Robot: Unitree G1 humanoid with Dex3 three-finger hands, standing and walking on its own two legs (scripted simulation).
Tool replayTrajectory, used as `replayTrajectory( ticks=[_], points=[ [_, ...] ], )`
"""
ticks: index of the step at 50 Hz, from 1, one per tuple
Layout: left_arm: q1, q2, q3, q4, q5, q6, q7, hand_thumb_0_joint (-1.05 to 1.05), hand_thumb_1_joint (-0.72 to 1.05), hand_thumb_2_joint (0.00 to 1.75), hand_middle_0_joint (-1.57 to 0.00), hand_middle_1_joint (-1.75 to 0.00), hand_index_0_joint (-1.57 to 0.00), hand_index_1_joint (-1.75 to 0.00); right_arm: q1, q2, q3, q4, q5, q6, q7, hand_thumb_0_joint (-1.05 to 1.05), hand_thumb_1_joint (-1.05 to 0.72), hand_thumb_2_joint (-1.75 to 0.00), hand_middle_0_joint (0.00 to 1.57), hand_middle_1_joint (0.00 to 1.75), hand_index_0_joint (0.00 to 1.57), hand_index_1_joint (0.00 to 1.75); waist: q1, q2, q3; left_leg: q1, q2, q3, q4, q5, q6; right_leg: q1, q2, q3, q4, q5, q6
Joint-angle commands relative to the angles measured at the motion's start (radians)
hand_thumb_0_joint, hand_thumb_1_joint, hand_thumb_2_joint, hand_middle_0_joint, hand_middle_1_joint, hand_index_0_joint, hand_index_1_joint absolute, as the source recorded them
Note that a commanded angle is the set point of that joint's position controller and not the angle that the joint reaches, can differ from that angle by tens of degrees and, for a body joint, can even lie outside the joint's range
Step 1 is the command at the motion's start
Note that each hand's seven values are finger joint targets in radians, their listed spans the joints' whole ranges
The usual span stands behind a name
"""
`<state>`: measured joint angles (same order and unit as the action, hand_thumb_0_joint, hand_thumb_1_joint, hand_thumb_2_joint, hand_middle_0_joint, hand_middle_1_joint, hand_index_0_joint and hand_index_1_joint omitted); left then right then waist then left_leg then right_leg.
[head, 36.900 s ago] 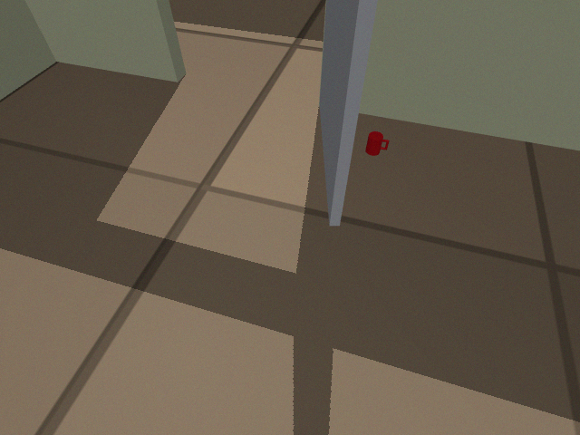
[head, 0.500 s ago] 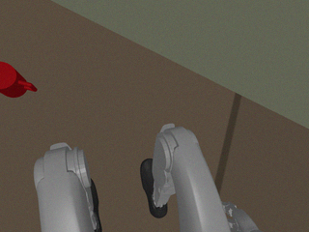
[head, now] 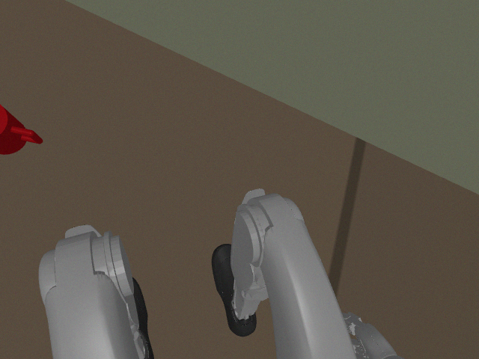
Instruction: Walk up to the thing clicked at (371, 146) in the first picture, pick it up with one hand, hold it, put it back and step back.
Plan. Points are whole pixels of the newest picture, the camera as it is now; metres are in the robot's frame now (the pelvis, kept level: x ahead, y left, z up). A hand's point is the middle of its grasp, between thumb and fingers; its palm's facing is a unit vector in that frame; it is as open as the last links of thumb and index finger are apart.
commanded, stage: rise first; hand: left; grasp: from above
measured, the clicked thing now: (4, 130) +0.50 +0.31 -0.28
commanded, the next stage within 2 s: approach in 0.88 s
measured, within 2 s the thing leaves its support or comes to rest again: neither
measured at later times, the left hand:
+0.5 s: hand out of the picture +0.46 +0.37 -0.16, palm faces -0.44 -0.08 -0.89, open 13.6 cm
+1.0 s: hand out of the picture +0.46 +0.37 -0.15, palm faces -0.45 -0.07 -0.89, open 13.1 cm
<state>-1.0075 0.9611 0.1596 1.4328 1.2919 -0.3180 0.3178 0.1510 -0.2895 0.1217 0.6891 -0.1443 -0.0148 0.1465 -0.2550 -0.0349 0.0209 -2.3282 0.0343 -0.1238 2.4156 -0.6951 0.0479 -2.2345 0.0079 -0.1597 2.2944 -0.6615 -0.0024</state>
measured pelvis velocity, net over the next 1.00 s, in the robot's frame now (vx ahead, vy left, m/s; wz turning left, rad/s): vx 0.00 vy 0.00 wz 0.00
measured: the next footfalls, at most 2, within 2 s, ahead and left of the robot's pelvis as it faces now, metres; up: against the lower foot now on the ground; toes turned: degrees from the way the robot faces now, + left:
none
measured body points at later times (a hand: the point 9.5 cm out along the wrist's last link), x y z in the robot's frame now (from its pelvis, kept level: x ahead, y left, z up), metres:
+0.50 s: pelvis +0.00 +0.00 +0.00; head +0.25 +0.10 +0.36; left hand +0.48 +0.37 -0.11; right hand +0.05 -0.27 -0.09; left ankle +0.07 +0.11 -0.30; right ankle +0.11 -0.11 -0.30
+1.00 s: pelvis +0.00 +0.00 +0.00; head +0.25 +0.10 +0.36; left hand +0.48 +0.37 -0.10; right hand +0.05 -0.27 -0.09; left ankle +0.07 +0.11 -0.30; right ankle +0.11 -0.11 -0.30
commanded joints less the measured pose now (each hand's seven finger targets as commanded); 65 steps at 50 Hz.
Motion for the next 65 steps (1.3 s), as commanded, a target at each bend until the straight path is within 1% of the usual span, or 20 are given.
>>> replayTrajectory(
  ticks=[1,3,6,8,14,17,20,22,26,29,32,35,38,41,43,45,49,51,59,65],
  points=[
    [-0.284,0.298,0.037,-0.140,-0.021,0.006,0.038,0.00,-0.55,1.01,-0.12,-1.00,-0.10,-1.02,0.222,-0.270,-0.078,0.005,-0.002,0.005,-0.011,0.00,-0.91,-0.91,0.20,0.30,0.20,0.30,-0.006,0.374,-0.695,0.547,-0.019,0.020,-0.255,0.201,-0.014,0.307,0.040,-0.014,-0.209,0.210,-0.029],
    [-0.284,0.337,0.056,-0.161,-0.024,0.009,0.040,0.00,-0.53,0.99,-0.12,-1.00,-0.11,-1.02,0.218,-0.274,-0.078,0.002,0.001,0.002,-0.012,0.00,-0.91,-0.91,0.20,0.30,0.20,0.30,0.012,0.394,-0.723,0.569,-0.018,0.021,-0.253,0.222,-0.015,0.309,0.040,-0.009,-0.202,0.224,-0.031],
    [-0.268,0.324,0.045,-0.150,-0.015,0.016,0.034,0.00,-0.52,0.98,-0.14,-0.99,-0.12,-1.00,0.221,-0.269,-0.074,0.002,0.001,0.006,-0.010,0.00,-0.91,-0.91,0.20,0.30,0.20,0.30,0.004,0.395,-0.714,0.553,-0.019,0.028,-0.248,0.232,-0.013,0.323,0.042,-0.010,-0.205,0.233,-0.030],
    [-0.271,0.313,0.042,-0.145,-0.033,0.016,0.030,0.00,-0.51,0.97,-0.14,-0.99,-0.13,-1.01,0.219,-0.270,-0.076,0.000,0.003,0.003,-0.010,0.00,-0.91,-0.91,0.20,0.30,0.20,0.30,-0.004,0.375,-0.699,0.542,-0.018,0.023,-0.249,0.210,-0.012,0.310,0.040,-0.011,-0.207,0.217,-0.030],
    [-0.273,0.317,0.040,-0.155,-0.034,0.013,0.015,0.00,-0.49,0.96,-0.17,-0.96,-0.15,-0.98,0.226,-0.270,-0.075,0.004,0.003,0.004,-0.009,0.00,-0.91,-0.91,0.20,0.30,0.20,0.30,-0.008,0.362,-0.692,0.524,-0.018,0.027,-0.235,0.220,-0.008,0.328,0.041,-0.009,-0.209,0.228,-0.026],
    [-0.277,0.324,0.043,-0.196,-0.032,0.008,0.011,0.00,-0.49,0.96,-0.17,-0.96,-0.15,-0.97,0.228,-0.275,-0.077,0.002,0.003,0.004,-0.010,0.00,-0.91,-0.91,0.20,0.30,0.20,0.30,0.006,0.416,-0.705,0.585,-0.016,0.011,-0.262,0.230,-0.019,0.299,0.037,-0.015,-0.199,0.223,-0.031],
    [-0.277,0.287,0.022,-0.189,-0.032,0.008,0.004,0.00,-0.48,0.96,-0.18,-0.94,-0.15,-0.97,0.230,-0.279,-0.081,0.000,0.005,0.005,-0.007,0.00,-0.91,-0.91,0.20,0.30,0.20,0.30,-0.011,0.417,-0.689,0.609,-0.012,-0.008,-0.274,0.224,-0.024,0.259,0.034,-0.026,-0.194,0.213,-0.033],
    [-0.267,0.308,0.038,-0.195,-0.033,0.010,0.009,0.00,-0.47,0.95,-0.19,-0.94,-0.17,-0.96,0.219,-0.279,-0.084,-0.004,0.008,0.008,-0.008,0.00,-0.91,-0.91,0.20,0.30,0.20,0.30,0.008,0.428,-0.704,0.605,-0.015,-0.007,-0.282,0.212,-0.025,0.258,0.034,-0.023,-0.192,0.207,-0.036],
    [-0.282,0.296,0.022,-0.197,-0.027,0.015,0.003,0.00,-0.45,0.93,-0.20,-0.93,-0.19,-0.94,0.224,-0.273,-0.080,-0.003,0.008,0.012,-0.006,0.00,-0.91,-0.91,0.20,0.30,0.20,0.30,-0.009,0.419,-0.711,0.609,-0.014,0.003,-0.261,0.260,-0.020,0.274,0.037,-0.020,-0.194,0.245,-0.033],
    [-0.272,0.305,0.028,-0.183,-0.026,0.018,0.001,0.00,-0.43,0.92,-0.22,-0.91,-0.20,-0.93,0.230,-0.271,-0.076,-0.003,0.011,0.011,-0.006,0.00,-0.91,-0.91,0.20,0.30,0.20,0.30,-0.001,0.396,-0.685,0.572,-0.020,0.016,-0.267,0.220,-0.015,0.292,0.036,-0.013,-0.213,0.221,-0.032],
    [-0.286,0.265,-0.005,-0.158,-0.029,0.016,-0.009,0.00,-0.42,0.91,-0.23,-0.91,-0.21,-0.92,0.227,-0.271,-0.073,-0.003,0.008,0.008,-0.006,0.00,-0.91,-0.91,0.20,0.30,0.20,0.30,-0.025,0.381,-0.653,0.572,-0.015,0.008,-0.265,0.192,-0.015,0.260,0.037,-0.018,-0.214,0.200,-0.032],
    [-0.290,0.325,0.036,-0.194,-0.030,0.008,-0.002,0.00,-0.40,0.90,-0.24,-0.89,-0.23,-0.91,0.225,-0.275,-0.073,-0.008,0.009,0.008,-0.008,0.00,-0.91,-0.91,0.20,0.30,0.20,0.30,0.005,0.397,-0.703,0.572,-0.019,0.016,-0.268,0.204,-0.017,0.300,0.036,-0.014,-0.211,0.209,-0.031],
    [-0.305,0.304,0.021,-0.179,-0.029,0.007,-0.004,0.00,-0.40,0.89,-0.24,-0.90,-0.23,-0.91,0.221,-0.275,-0.072,-0.013,0.008,0.009,-0.007,0.00,-0.91,-0.90,0.20,0.30,0.20,0.30,-0.016,0.399,-0.678,0.564,-0.018,0.006,-0.272,0.193,-0.019,0.277,0.036,-0.020,-0.206,0.201,-0.033],
    [-0.288,0.325,0.034,-0.176,-0.020,0.007,-0.002,0.00,-0.39,0.88,-0.24,-0.90,-0.23,-0.91,0.223,-0.273,-0.071,-0.015,0.010,0.011,-0.009,0.00,-0.91,-0.90,0.20,0.30,0.20,0.30,0.000,0.419,-0.700,0.572,-0.021,0.017,-0.276,0.202,-0.019,0.294,0.037,-0.016,-0.209,0.205,-0.033],
    [-0.279,0.330,0.034,-0.165,-0.019,0.013,-0.006,0.00,-0.40,0.89,-0.25,-0.90,-0.23,-0.91,0.233,-0.274,-0.072,-0.012,0.010,0.012,-0.008,0.00,-0.91,-0.91,0.20,0.30,0.20,0.30,-0.006,0.378,-0.697,0.566,-0.020,0.020,-0.265,0.211,-0.012,0.309,0.038,-0.013,-0.221,0.215,-0.030],
    [-0.279,0.297,0.015,-0.158,-0.026,0.014,-0.012,0.00,-0.39,0.88,-0.25,-0.90,-0.24,-0.91,0.233,-0.269,-0.067,-0.007,0.008,0.012,-0.007,0.00,-0.91,-0.91,0.20,0.30,0.20,0.30,-0.017,0.380,-0.692,0.547,-0.022,0.028,-0.258,0.222,-0.010,0.322,0.040,-0.011,-0.221,0.228,-0.028],
    [-0.284,0.318,0.025,-0.172,-0.031,0.012,-0.016,0.00,-0.43,0.93,-0.26,-0.87,-0.22,-0.91,0.229,-0.279,-0.072,-0.008,0.011,0.013,-0.009,0.00,-0.91,-0.90,0.20,0.30,0.20,0.30,-0.006,0.387,-0.693,0.566,-0.021,0.017,-0.265,0.220,-0.014,0.298,0.037,-0.015,-0.217,0.218,-0.032],
    [-0.272,0.260,-0.008,-0.163,-0.035,0.008,-0.023,0.00,-0.43,0.92,-0.18,-0.94,-0.17,-0.94,0.226,-0.271,-0.070,-0.006,0.008,0.013,-0.007,0.00,-0.90,-0.89,0.20,0.30,0.20,0.30,-0.020,0.388,-0.685,0.576,-0.017,0.011,-0.265,0.221,-0.016,0.285,0.040,-0.021,-0.214,0.218,-0.032],
    [-0.474,0.160,-0.086,-0.166,-0.015,0.007,0.037,0.00,-0.50,0.99,-0.15,-0.95,-0.13,-0.97,0.261,-0.275,-0.068,0.012,0.000,-0.006,-0.008,0.00,-0.90,-0.89,0.20,0.30,0.20,0.30,-0.099,0.419,-0.655,0.586,-0.015,0.004,-0.263,0.169,-0.022,0.233,0.039,-0.032,-0.212,0.202,-0.033],
    [-0.500,0.244,-0.039,-0.077,0.028,0.098,0.094,0.00,-0.47,0.99,-0.18,-0.93,-0.16,-0.95,0.259,-0.281,-0.055,-0.011,-0.001,-0.018,-0.012,0.00,-0.90,-0.89,0.20,0.30,0.20,0.30,-0.065,0.492,-0.733,0.617,-0.020,0.018,-0.282,0.209,-0.029,0.246,0.039,-0.028,-0.197,0.231,-0.043]
  ],
)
